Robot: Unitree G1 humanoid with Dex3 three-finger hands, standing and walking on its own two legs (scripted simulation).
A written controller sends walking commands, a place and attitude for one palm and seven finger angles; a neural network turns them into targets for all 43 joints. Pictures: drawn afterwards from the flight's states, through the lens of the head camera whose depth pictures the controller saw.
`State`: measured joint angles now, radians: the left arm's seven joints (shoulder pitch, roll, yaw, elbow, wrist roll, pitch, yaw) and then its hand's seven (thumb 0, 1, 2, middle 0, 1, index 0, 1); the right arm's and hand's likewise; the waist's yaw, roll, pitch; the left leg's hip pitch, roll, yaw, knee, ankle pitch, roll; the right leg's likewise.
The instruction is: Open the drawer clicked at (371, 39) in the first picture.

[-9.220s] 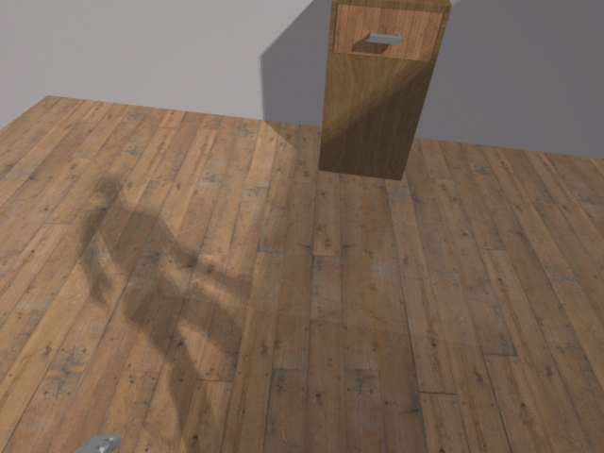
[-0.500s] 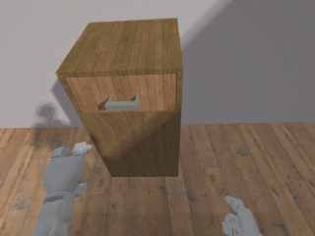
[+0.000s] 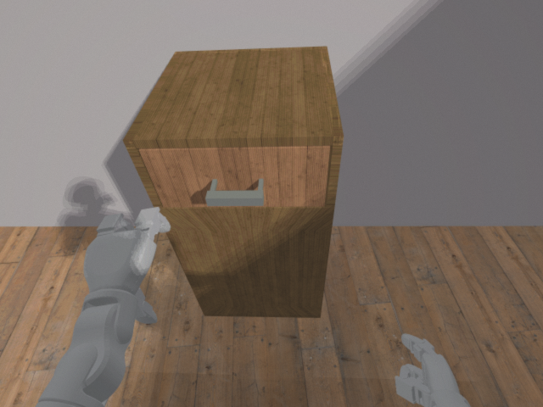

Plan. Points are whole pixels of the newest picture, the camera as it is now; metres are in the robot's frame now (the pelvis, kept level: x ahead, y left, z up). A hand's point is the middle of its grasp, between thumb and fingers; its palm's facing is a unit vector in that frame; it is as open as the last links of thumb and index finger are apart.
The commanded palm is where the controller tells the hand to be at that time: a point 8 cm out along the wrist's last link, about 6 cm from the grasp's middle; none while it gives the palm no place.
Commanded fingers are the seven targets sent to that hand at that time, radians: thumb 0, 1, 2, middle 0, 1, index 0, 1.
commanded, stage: raise the hand with hooked fingers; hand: left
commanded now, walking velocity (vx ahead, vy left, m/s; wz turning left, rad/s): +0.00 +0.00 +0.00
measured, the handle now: (236, 190) +0.55 +0.15 -0.03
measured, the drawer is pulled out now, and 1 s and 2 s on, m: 0.00 0.00 0.00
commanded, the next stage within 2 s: move the hooked fingers above the handle in 0.62 s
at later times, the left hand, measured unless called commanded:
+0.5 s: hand (135, 265) +0.28 +0.23 +0.08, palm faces +0.03 -0.10 -0.99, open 13.9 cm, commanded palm +0.26 +0.24 +0.14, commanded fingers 0.00 -0.50 0.30 -0.30 -1.20 -0.30 -1.20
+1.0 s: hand (165, 248) +0.32 +0.20 +0.08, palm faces +0.04 -0.08 -1.00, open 13.9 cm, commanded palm +0.30 +0.22 +0.13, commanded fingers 0.00 -0.50 0.30 -0.30 -1.20 -0.30 -1.20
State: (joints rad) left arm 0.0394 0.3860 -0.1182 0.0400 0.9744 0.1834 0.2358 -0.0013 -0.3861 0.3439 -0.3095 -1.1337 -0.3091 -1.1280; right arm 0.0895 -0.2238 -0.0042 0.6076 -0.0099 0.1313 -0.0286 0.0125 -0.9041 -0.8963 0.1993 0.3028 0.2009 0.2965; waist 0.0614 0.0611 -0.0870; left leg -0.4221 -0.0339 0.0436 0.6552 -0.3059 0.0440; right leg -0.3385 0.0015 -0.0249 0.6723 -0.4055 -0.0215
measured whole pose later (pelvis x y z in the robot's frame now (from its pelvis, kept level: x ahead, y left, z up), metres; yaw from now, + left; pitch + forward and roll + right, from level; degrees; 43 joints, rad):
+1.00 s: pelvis -0.02 -0.02 +0.01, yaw +1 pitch +2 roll +1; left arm -0.22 0.42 -0.14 0.28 0.97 0.04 0.15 0.00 -0.49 0.30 -0.32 -1.21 -0.32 -1.20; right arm 0.13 -0.24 0.00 0.65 0.01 0.11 -0.06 0.01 -0.90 -0.90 0.20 0.30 0.20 0.30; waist 0.05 0.05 -0.04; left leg -0.37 -0.02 0.02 0.55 -0.23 0.02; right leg -0.29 0.02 -0.05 0.58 -0.34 -0.05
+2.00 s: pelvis +0.00 -0.02 -0.01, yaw +0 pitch +12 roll +0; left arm -0.70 0.32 -0.18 0.89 1.03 0.14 0.31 0.00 -0.49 0.30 -0.32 -1.21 -0.32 -1.20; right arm 0.28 -0.24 -0.05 0.70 0.02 0.15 -0.03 0.01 -0.90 -0.90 0.20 0.30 0.20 0.30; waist -0.06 0.05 -0.13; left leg -0.60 -0.01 0.03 0.69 -0.30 0.02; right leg -0.51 0.03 -0.04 0.70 -0.40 -0.05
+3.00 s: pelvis +0.01 -0.01 -0.01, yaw -2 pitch +17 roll -1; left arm -0.88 0.32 -0.14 1.13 1.02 0.20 0.30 0.00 -0.49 0.30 -0.31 -1.21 -0.31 -1.20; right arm 0.34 -0.23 -0.04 0.69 0.00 0.12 -0.02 0.00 -0.90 -0.90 0.20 0.30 0.20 0.30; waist -0.13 0.05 -0.16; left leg -0.70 0.00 0.05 0.73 -0.33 0.04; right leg -0.61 0.04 -0.02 0.72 -0.40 -0.03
